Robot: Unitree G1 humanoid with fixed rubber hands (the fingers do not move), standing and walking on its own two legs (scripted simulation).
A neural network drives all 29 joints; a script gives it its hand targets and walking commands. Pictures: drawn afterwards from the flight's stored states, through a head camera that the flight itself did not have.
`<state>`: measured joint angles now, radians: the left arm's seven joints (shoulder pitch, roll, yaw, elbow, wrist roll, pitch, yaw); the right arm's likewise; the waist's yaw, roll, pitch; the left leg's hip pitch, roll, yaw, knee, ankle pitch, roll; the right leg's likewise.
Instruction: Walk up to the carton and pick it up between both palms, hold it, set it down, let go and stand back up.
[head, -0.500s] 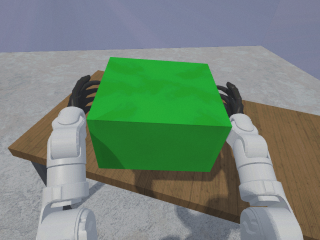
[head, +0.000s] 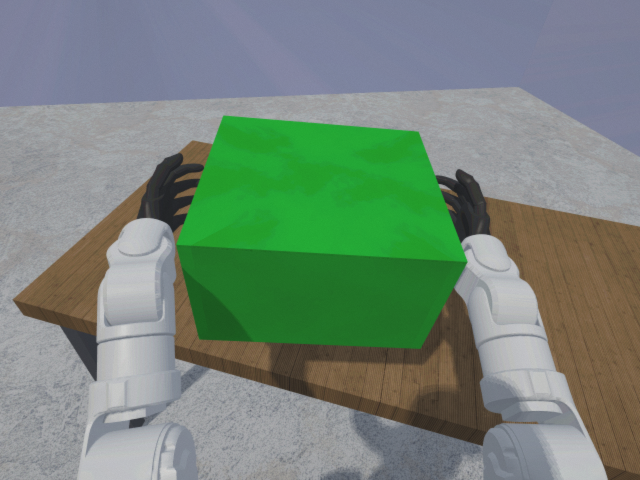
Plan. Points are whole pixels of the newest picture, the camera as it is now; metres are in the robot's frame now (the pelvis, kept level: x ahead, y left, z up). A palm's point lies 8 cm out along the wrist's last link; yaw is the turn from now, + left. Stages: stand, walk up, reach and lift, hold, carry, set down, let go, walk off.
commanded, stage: hold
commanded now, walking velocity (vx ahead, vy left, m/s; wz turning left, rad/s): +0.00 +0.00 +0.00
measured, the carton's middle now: (317, 227) +0.40 +0.00 +0.15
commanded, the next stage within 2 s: none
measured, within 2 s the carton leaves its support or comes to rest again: neither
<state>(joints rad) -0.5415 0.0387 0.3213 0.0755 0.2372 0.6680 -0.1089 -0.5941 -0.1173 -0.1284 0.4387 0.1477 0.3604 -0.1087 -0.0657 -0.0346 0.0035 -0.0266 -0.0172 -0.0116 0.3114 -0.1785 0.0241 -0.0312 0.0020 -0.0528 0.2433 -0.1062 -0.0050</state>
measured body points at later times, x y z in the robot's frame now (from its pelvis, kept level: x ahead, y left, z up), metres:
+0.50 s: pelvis +0.00 +0.00 +0.00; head -0.04 +0.02 +0.45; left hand +0.37 +0.18 +0.19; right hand +0.37 -0.19 +0.18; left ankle +0.00 +0.10 -0.75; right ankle +0.02 -0.12 -0.75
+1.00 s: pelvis +0.00 +0.00 +0.00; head -0.04 +0.02 +0.45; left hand +0.37 +0.19 +0.19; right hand +0.37 -0.19 +0.18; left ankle +0.00 +0.10 -0.75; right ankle +0.02 -0.12 -0.75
